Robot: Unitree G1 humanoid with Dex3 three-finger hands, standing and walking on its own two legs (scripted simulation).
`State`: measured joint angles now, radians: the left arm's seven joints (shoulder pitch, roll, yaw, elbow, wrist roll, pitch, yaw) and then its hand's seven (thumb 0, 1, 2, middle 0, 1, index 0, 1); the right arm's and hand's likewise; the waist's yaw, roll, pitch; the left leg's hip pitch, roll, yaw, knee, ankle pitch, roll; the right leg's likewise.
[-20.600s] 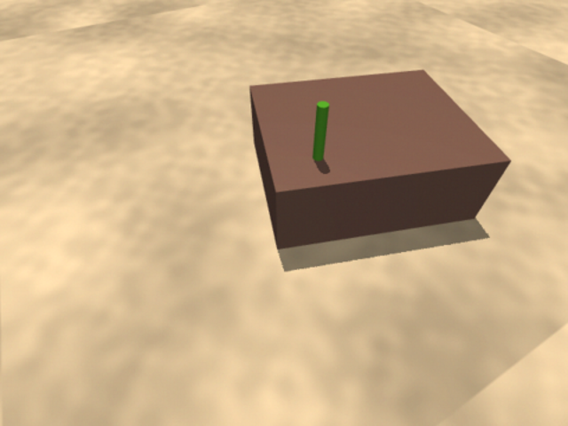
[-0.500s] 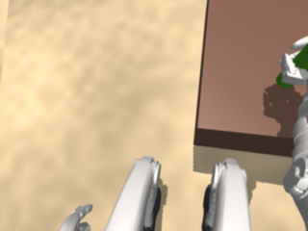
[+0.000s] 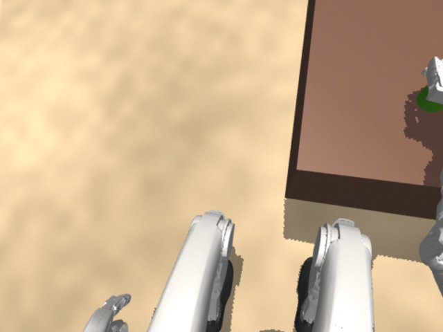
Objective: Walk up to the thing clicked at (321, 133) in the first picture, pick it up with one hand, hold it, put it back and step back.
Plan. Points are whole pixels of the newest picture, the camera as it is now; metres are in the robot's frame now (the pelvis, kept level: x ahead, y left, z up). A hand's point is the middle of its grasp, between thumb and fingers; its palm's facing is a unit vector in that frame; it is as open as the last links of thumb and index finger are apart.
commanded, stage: lower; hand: right
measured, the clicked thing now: out of the picture +0.53 -0.30 +0.05
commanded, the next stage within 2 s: loosen in 0.36 s
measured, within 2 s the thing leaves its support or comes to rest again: neither
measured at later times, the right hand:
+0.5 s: hand out of the picture +0.53 -0.29 +0.00, palm faces +0.27 +0.96 +0.00, open 5.7 cm
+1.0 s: hand out of the picture +0.54 -0.29 -0.01, palm faces +0.27 +0.96 -0.01, open 11.6 cm
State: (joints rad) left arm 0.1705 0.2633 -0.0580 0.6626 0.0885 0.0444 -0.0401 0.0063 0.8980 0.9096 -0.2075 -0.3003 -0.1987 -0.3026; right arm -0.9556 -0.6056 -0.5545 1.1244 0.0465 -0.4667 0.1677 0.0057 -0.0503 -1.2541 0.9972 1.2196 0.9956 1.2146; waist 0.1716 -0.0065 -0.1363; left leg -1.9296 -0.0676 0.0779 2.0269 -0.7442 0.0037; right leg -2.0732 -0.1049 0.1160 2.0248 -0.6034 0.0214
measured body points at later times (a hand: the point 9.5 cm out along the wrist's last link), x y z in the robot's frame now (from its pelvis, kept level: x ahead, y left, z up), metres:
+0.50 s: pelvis -0.01 +0.00 -0.02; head +0.22 -0.05 +0.36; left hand +0.07 +0.27 -0.14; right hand +0.51 -0.34 +0.00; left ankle +0.07 +0.11 -0.41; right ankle +0.09 -0.14 -0.41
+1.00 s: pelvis -0.01 +0.00 -0.03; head +0.22 -0.06 +0.36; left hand +0.06 +0.27 -0.14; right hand +0.52 -0.34 -0.01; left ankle +0.07 +0.11 -0.41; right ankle +0.09 -0.14 -0.41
